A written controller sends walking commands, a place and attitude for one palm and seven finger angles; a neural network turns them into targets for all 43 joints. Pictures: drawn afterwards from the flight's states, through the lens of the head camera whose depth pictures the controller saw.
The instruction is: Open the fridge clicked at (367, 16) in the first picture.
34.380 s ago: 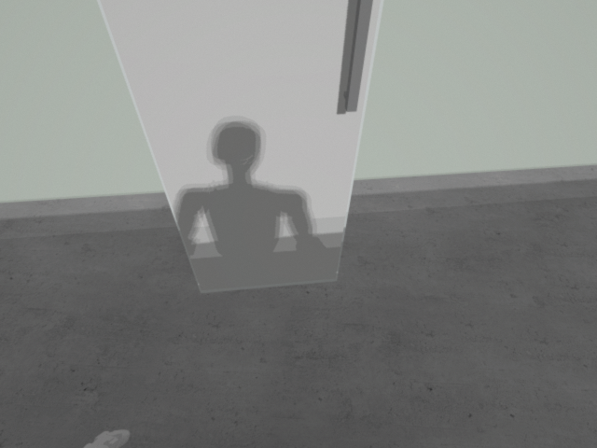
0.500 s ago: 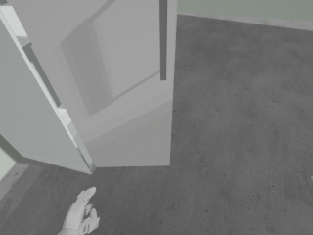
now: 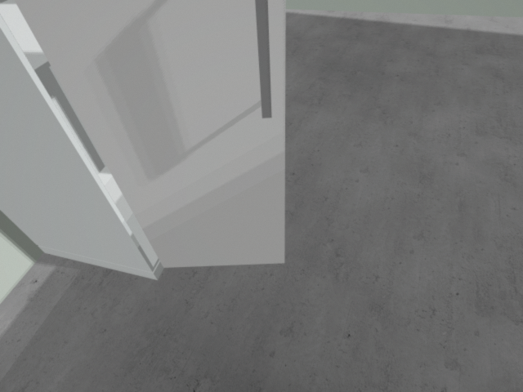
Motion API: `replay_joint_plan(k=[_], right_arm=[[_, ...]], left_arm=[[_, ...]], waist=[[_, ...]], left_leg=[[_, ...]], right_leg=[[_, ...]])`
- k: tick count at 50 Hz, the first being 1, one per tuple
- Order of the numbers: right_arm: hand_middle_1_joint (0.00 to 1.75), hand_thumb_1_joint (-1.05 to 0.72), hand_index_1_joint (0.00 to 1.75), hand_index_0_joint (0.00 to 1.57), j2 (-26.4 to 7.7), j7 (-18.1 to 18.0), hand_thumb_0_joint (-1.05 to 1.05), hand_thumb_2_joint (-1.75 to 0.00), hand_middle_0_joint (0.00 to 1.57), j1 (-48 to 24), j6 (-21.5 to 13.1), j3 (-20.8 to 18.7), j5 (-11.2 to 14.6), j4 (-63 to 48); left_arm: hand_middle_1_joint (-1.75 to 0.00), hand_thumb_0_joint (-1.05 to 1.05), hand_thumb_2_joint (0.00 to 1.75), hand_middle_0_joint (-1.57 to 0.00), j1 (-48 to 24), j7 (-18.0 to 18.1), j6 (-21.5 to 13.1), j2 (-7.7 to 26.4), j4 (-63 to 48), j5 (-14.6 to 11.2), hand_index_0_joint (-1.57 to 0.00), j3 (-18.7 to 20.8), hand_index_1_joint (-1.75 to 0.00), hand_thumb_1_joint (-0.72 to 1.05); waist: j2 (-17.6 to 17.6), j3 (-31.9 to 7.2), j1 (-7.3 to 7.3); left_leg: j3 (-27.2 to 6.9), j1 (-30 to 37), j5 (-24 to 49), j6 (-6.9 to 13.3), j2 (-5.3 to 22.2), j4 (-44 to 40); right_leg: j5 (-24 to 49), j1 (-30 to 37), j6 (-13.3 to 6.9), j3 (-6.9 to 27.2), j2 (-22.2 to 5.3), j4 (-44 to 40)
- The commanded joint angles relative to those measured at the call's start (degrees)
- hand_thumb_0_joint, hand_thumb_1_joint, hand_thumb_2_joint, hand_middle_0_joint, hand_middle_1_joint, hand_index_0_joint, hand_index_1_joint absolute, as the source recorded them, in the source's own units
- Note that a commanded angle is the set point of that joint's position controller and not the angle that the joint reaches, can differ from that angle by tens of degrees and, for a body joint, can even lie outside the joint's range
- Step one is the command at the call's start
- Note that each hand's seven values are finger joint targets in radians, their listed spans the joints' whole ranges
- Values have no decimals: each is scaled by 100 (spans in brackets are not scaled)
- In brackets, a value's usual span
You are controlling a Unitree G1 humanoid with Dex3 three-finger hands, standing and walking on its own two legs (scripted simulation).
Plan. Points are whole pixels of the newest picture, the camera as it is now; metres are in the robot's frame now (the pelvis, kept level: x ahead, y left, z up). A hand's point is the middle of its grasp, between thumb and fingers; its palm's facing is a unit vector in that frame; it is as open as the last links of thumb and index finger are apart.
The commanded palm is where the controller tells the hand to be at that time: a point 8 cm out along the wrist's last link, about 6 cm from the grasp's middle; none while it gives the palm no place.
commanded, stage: let the arm hang, fingers relaxed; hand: right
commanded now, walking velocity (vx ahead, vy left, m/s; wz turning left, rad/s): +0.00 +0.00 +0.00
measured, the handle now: (262, 26) +0.68 +0.05 +0.25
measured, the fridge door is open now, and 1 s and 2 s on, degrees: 74 74 74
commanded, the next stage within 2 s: look to check the result in 0.80 s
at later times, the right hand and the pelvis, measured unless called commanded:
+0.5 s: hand out of the picture -0.03 -0.18 -0.17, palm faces +0.01 +0.98 -0.19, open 7.3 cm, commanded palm none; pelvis +0.00 -0.01 +0.01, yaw +1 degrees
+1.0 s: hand out of the picture +0.00 -0.16 -0.17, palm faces -0.01 +0.98 -0.18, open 7.3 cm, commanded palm none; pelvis +0.01 +0.00 +0.01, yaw +2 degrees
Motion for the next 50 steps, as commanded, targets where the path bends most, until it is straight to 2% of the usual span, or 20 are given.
replay_joint_plan(k=[1, 2, 3, 5, 6, 7, 9, 12, 14, 18, 21, 26, 28, 33, 35, 36, 45, 47, 50], right_arm=[[30, -90, 30, 20, -820, 19, 0, -90, 20, 121, -361, -179, -4, 122], [30, -90, 30, 20, -776, 27, 0, -90, 20, 237, -359, -164, 10, 344], [30, -90, 30, 20, -756, 36, 0, -90, 20, 319, -370, -137, 16, 526], [30, -90, 30, 20, -664, 40, 0, -90, 20, 398, -395, -95, 20, 832], [30, -90, 30, 20, -640, 35, 0, -90, 20, 408, -407, -78, 18, 957], [30, -90, 30, 20, -571, 32, 0, -90, 20, 407, -409, -49, 20, 1065], [30, -90, 30, 20, -490, 7, 0, -90, 20, 388, -410, -16, 26, 1253], [30, -90, 30, 20, -424, -19, 0, -90, 20, 465, -424, 15, 29, 1476], [30, -90, 30, 20, -378, -40, 0, -90, 20, 514, -430, 20, 34, 1606], [30, -90, 30, 20, -329, -69, 0, -90, 20, 549, -426, 33, 29, 1734], [30, -90, 30, 20, -324, -81, 0, -90, 20, 568, -434, 22, 17, 1776], [30, -90, 30, 20, -276, -100, 0, -90, 20, 422, -459, 13, 19, 1763], [30, -90, 30, 20, -250, -101, 0, -90, 20, 341, -461, 6, 16, 1761], [30, -90, 30, 20, -222, -103, 0, -90, 20, 263, -489, -25, 25, 1733], [30, -90, 30, 20, -223, -97, 0, -90, 20, 222, -484, -27, 31, 1759], [30, -90, 30, 20, -233, -102, 0, -90, 20, 244, -491, -22, 32, 1749], [30, -90, 30, 20, -221, -106, 0, -90, 20, 136, -510, -21, 49, 1788], [30, -90, 30, 20, -220, -113, 0, -90, 20, 122, -524, -17, 50, 1802], [30, -90, 30, 20, -211, -118, 0, -90, 20, 108, -517, -11, 54, 1828]], left_arm=[[-30, 0, 90, -20, -118, 149, -135, 726, -156, -24, -20, 204, -30, 90], [-30, 0, 90, -20, -59, 163, -126, 683, -69, -36, -20, 210, -30, 90], [-30, 0, 90, -20, 27, 179, -119, 659, 20, -50, -20, 215, -30, 90], [-30, 0, 90, -20, 219, 200, -110, 604, 199, -75, -20, 225, -30, 90], [-30, 0, 90, -20, 281, 209, -103, 585, 255, -98, -20, 236, -30, 90], [-30, 0, 90, -20, 381, 216, -101, 559, 343, -100, -20, 241, -30, 90], [-30, 0, 90, -20, 567, 227, -86, 487, 527, -104, -20, 248, -30, 90], [-30, 0, 90, -20, 697, 231, -85, 414, 719, -114, -20, 248, -30, 90], [-30, 0, 90, -20, 753, 235, -91, 351, 826, -113, -20, 244, -30, 90], [-30, 0, 90, -20, 735, 225, -76, 253, 956, -104, -20, 241, -30, 90], [-30, 0, 90, -20, 700, 219, -79, 208, 998, -109, -20, 249, -30, 90], [-30, 0, 90, -20, 706, 218, -93, 105, 1070, -106, -20, 239, -30, 90], [-30, 0, 90, -20, 694, 217, -99, 73, 1103, -91, -20, 240, -30, 90], [-30, 0, 90, -20, 646, 231, -139, 47, 1093, -89, -20, 245, -30, 90], [-30, 0, 90, -20, 647, 241, -140, 40, 1113, -90, -20, 238, -30, 90], [-30, 0, 90, -20, 635, 241, -136, 54, 1080, -101, -20, 242, -30, 90], [-30, 0, 90, -20, 611, 262, -169, 63, 1164, -113, -20, 235, -30, 90], [-30, 0, 90, -20, 582, 264, -179, 71, 1171, -117, -20, 232, -30, 90], [-30, 0, 90, -20, 550, 271, -174, 71, 1214, -123, -20, 221, -30, 90]], waist=[[-1633, 38, -188], [-1791, -57, -202], [-1743, -167, -216], [-1371, -211, -189], [-907, -137, -188], [-679, -77, -145], [-466, 160, -84], [-155, 328, -89], [-112, 313, -87], [-236, 493, -96], [-324, 474, -121], [-184, 592, -96], [-268, 658, -80], [-398, 441, -93], [-543, 487, -84], [-439, 477, -98], [-345, 241, -65], [-265, 183, -68], [-285, 265, -65]], left_leg=[[-495, 170, -95, 331, 275, -796], [-432, 357, -48, 326, 255, -774], [-408, 488, 25, 329, 231, -777], [-401, 529, 33, 335, 243, -861], [-420, 465, 59, 339, 257, -962], [-463, 324, -29, 338, 292, -1042], [-480, 22, -186, 337, 313, -1137], [-509, -89, -172, 319, 333, -1194], [-541, -114, -171, 312, 352, -1214], [-561, -267, -296, 292, 342, -1219], [-567, -233, -232, 283, 344, -1222], [-607, -322, -185, 278, 373, -1282], [-629, -353, -208, 274, 383, -1292], [-635, -122, 107, 288, 399, -1273], [-626, -120, 136, 286, 395, -1277], [-632, -101, 172, 288, 386, -1300], [-629, 74, 551, 278, 432, -1303], [-637, 131, 740, 271, 450, -1303], [-634, 96, 686, 260, 454, -1350]], right_leg=[[-981, -13, 0, 1085, -704, -1467], [-1237, -66, -6, 1105, -724, -1598], [-1306, -43, -10, 1099, -724, -1643], [-1326, 28, 1, 1077, -729, -1658], [-1173, 86, -9, 1103, -738, -1610], [-1117, 180, 2, 1064, -729, -1572], [-1070, 319, 12, 1066, -741, -1591], [-910, 345, -3, 1029, -754, -1589], [-809, 432, -3, 1001, -750, -1601], [-873, 410, 13, 946, -716, -1649], [-820, 399, 18, 883, -693, -1626], [-569, 451, 42, 817, -667, -1580], [-548, 436, 63, 777, -642, -1586], [-311, 538, 79, 721, -636, -1541], [-331, 528, 91, 717, -649, -1569], [-271, 554, 88, 713, -659, -1533], [221, 887, 89, 663, -708, -1471], [522, 975, 91, 613, -709, -1377], [508, 1019, 100, 602, -726, -1406]])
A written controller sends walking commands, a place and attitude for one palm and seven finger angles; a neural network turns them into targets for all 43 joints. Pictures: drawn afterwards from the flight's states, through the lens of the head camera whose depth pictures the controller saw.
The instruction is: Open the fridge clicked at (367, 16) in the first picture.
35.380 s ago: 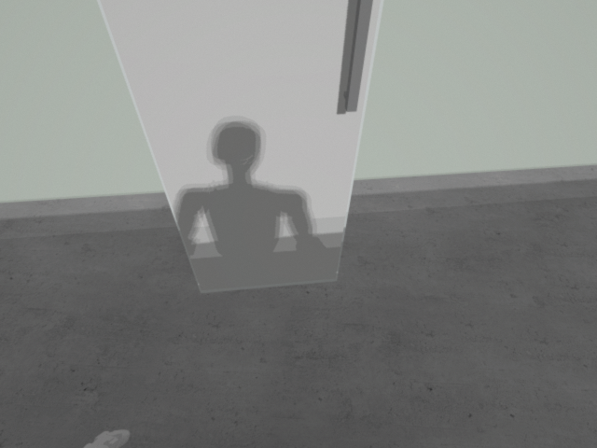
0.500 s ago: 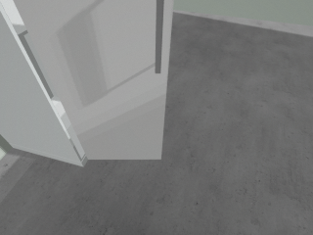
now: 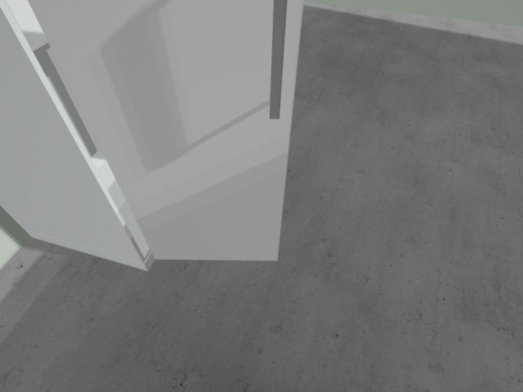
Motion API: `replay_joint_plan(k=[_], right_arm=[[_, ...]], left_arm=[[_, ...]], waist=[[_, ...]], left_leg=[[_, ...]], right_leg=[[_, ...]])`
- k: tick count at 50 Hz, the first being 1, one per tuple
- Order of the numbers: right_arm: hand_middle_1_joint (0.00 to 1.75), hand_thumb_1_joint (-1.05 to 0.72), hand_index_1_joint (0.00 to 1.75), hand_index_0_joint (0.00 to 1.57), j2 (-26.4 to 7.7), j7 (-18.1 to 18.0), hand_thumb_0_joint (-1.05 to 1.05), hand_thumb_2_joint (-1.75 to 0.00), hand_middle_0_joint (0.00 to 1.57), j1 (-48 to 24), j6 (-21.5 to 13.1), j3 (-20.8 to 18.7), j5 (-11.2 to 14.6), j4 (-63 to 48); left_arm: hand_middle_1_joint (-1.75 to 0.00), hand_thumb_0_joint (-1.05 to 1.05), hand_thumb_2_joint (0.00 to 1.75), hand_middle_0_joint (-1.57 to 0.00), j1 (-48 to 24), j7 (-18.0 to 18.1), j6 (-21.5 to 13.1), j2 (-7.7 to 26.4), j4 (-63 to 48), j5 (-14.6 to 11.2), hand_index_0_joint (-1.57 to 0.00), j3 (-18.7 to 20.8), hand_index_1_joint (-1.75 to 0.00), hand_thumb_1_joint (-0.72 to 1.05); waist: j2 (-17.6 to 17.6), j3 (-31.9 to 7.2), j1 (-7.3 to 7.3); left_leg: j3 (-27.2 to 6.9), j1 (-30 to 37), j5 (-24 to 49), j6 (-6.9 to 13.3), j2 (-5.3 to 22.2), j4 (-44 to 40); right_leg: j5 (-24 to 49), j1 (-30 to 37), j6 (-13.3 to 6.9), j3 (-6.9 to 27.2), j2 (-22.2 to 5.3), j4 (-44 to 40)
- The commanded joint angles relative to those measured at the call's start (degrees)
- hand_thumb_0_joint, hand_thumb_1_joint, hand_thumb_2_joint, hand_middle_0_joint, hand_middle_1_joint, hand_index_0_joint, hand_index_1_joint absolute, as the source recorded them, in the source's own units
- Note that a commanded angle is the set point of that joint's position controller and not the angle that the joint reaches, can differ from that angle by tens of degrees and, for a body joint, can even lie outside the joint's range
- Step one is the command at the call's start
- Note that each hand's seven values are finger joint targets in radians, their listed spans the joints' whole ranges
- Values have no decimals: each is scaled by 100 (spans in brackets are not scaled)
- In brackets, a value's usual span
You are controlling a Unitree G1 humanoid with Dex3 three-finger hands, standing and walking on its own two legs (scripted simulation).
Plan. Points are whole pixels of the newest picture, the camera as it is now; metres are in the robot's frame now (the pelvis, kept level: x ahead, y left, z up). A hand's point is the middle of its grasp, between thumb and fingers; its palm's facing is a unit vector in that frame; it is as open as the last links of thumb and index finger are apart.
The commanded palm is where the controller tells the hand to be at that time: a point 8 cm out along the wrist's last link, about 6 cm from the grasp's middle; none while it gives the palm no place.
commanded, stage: look to check the result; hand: right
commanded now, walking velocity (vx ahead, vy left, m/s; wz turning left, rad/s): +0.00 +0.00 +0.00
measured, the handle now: (278, 26) +0.67 +0.03 +0.24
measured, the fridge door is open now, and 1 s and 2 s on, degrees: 74 74 74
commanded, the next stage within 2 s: stand and wait in 0.34 s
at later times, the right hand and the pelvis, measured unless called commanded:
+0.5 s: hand out of the picture +0.01 -0.16 -0.18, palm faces +0.01 +0.99 -0.16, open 7.3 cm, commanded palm none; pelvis +0.01 +0.01 +0.00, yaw +0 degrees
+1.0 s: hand out of the picture +0.02 -0.16 -0.18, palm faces +0.00 +0.99 -0.17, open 7.3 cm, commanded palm none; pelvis +0.02 +0.00 +0.00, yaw +1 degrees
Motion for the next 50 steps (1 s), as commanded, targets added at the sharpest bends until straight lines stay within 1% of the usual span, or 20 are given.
replay_joint_plan(k=[1, 3, 5, 7, 10, 12, 15, 17, 21, 24, 26, 27, 30, 33, 38, 40, 41, 43, 48, 50], right_arm=[[30, -90, 30, 20, -491, -33, 0, -90, 20, 387, -63, -63, -16, -93], [30, -90, 30, 20, -466, -31, 0, -90, 20, 370, -56, -59, -16, -72], [30, -90, 30, 20, -462, -30, 0, -90, 20, 352, -52, -60, -19, -72], [30, -90, 30, 20, -484, -35, 0, -90, 20, 343, -55, -60, -21, -66], [30, -90, 30, 20, -479, -31, 0, -90, 20, 348, -58, -64, -16, -67], [30, -90, 30, 20, -515, -35, 0, -90, 20, 304, -68, -69, -17, -73], [30, -90, 30, 20, -504, -31, 0, -90, 20, 286, -72, -67, -13, -71], [30, -90, 30, 20, -522, -33, 0, -90, 20, 282, -73, -68, -12, -69], [30, -90, 30, 20, -552, -39, 0, -90, 20, 288, -83, -70, -9, -77], [30, -90, 30, 20, -528, -30, 0, -90, 20, 248, -75, -58, -2, -65], [30, -90, 30, 20, -568, -35, 0, -90, 20, 277, -85, -67, -6, -69], [30, -90, 30, 20, -552, -33, 0, -90, 20, 245, -86, -67, -5, -69], [30, -90, 30, 20, -554, -30, 0, -90, 20, 221, -73, -60, 0, -55], [30, -90, 30, 20, -563, -28, 0, -90, 20, 196, -67, -56, -2, -50], [30, -90, 30, 20, -570, -23, 0, -90, 20, 220, -61, -52, -2, -50], [30, -90, 30, 20, -574, -19, 0, -90, 20, 222, -68, -64, -2, -52], [30, -90, 30, 20, -609, -27, 0, -90, 20, 245, -75, -62, -3, -66], [30, -90, 30, 20, -585, -24, 0, -90, 20, 217, -77, -56, 2, -52], [30, -90, 30, 20, -575, -23, 0, -90, 20, 210, -62, -63, 1, -37], [30, -90, 30, 20, -574, -22, 0, -90, 20, 210, -60, -61, -1, -32]], left_arm=[[-30, 0, 90, -20, 311, 65, -70, 555, -128, -36, -20, 79, -30, 90], [-30, 0, 90, -20, 291, 65, -64, 539, -104, -22, -20, 77, -30, 90], [-30, 0, 90, -20, 273, 69, -60, 560, -87, -20, -20, 74, -30, 90], [-30, 0, 90, -20, 260, 63, -64, 560, -82, -25, -20, 71, -30, 90], [-30, 0, 90, -20, 207, 68, -69, 584, -78, -21, -20, 71, -30, 90], [-30, 0, 90, -20, 194, 67, -78, 579, -64, -26, -20, 63, -30, 90], [-30, 0, 90, -20, 156, 70, -86, 586, -53, -26, -20, 63, -30, 90], [-30, 0, 90, -20, 139, 69, -84, 586, -41, -31, -20, 57, -30, 90], [-30, 0, 90, -20, 117, 75, -95, 617, -40, -37, -20, 55, -30, 90], [-30, 0, 90, -20, 98, 76, -83, 613, -10, -23, -20, 52, -30, 90], [-30, 0, 90, -20, 96, 76, -89, 628, -19, -38, -20, 50, -30, 90], [-30, 0, 90, -20, 105, 81, -96, 624, -13, -30, -20, 51, -30, 90], [-30, 0, 90, -20, 81, 85, -93, 654, 3, -28, -20, 47, -30, 90], [-30, 0, 90, -20, 79, 82, -89, 645, 18, -32, -20, 41, -30, 90], [-30, 0, 90, -20, 61, 77, -85, 668, 17, -31, -20, 43, -30, 90], [-30, 0, 90, -20, 68, 84, -100, 679, 15, -33, -20, 41, -30, 90], [-30, 0, 90, -20, 62, 78, -100, 679, 6, -46, -20, 48, -30, 90], [-30, 0, 90, -20, 57, 85, -105, 678, 22, -37, -20, 42, -30, 90], [-30, 0, 90, -20, 48, 93, -110, 676, 37, -37, -20, 33, -30, 90], [-30, 0, 90, -20, 30, 95, -114, 679, 46, -35, -20, 36, -30, 90]], waist=[[87, 176, -24], [7, 203, -10], [38, 242, -7], [73, 227, -7], [-5, 151, -14], [36, 105, -11], [-33, 145, -17], [47, 161, -20], [20, 66, -38], [-45, 188, -24], [24, 138, -42], [8, 58, -20], [-41, 108, -24], [0, 227, -29], [32, 178, -28], [-15, 91, -33], [48, 93, -51], [68, 26, -31], [-56, 100, -37], [-31, 112, -44]], left_leg=[[-486, -454, 287, 262, 455, -532], [-500, -475, 244, 258, 466, -549], [-495, -482, 239, 256, 456, -554], [-496, -442, 272, 254, 472, -560], [-520, -399, 308, 251, 472, -582], [-521, -323, 434, 249, 482, -579], [-518, -319, 483, 246, 491, -606], [-517, -306, 505, 242, 496, -623], [-518, -207, 650, 244, 506, -638], [-532, -269, 529, 241, 497, -680], [-513, -209, 655, 241, 505, -681], [-532, -154, 719, 241, 505, -663], [-516, -175, 615, 235, 501, -677], [-518, -209, 546, 238, 490, -687], [-505, -211, 460, 231, 498, -697], [-511, -142, 559, 228, 499, -682], [-510, -138, 587, 232, 499, -688], [-510, -107, 648, 229, 505, -675], [-492, -110, 637, 226, 500, -660], [-475, -111, 675, 220, 505, -643]], right_leg=[[151, 379, 61, 743, -702, -456], [76, 388, 71, 731, -702, -497], [37, 388, 75, 736, -711, -519], [116, 408, 74, 720, -715, -511], [144, 482, 76, 716, -709, -504], [327, 499, 83, 694, -713, -461], [395, 517, 88, 686, -715, -466], [445, 524, 92, 674, -723, -452], [641, 618, 84, 675, -732, -409], [479, 567, 106, 672, -720, -468], [626, 609, 92, 670, -738, -431], [690, 641, 98, 669, -743, -427], [606, 649, 104, 677, -751, -477], [536, 585, 101, 690, -753, -520], [429, 635, 94, 696, -753, -544], [550, 655, 89, 691, -762, -526], [599, 676, 82, 683, -762, -499], [666, 713, 90, 688, -762, -484], [710, 690, 83, 691, -773, -517], [761, 718, 78, 700, -772, -522]])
